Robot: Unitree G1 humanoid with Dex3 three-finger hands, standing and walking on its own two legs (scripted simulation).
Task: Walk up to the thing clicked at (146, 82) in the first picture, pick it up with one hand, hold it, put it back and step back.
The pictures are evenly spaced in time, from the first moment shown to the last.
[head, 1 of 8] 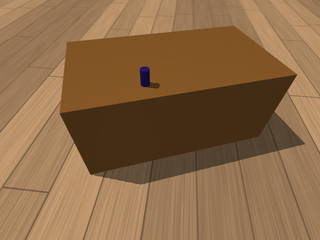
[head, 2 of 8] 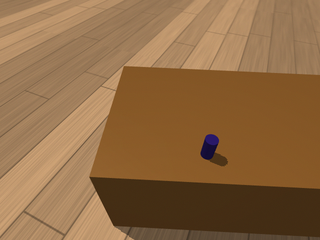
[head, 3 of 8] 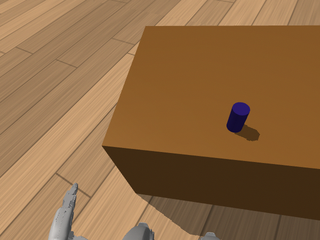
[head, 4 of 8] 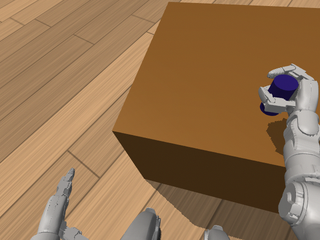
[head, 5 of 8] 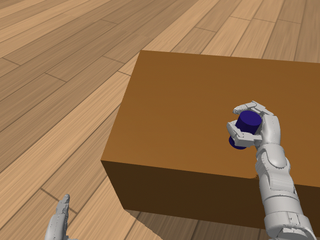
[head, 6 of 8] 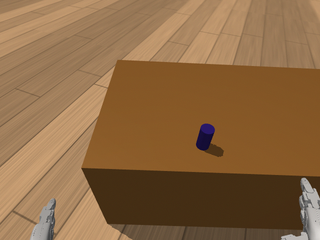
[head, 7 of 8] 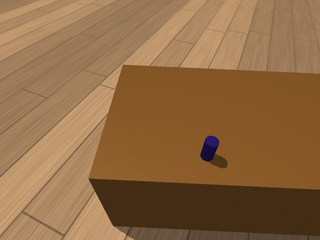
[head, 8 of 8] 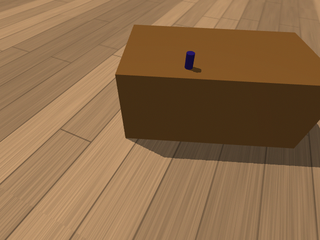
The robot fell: no
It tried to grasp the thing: yes
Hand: right
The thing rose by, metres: 0.25
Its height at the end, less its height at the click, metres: +0.00
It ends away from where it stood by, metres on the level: 0.01
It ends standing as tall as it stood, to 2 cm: yes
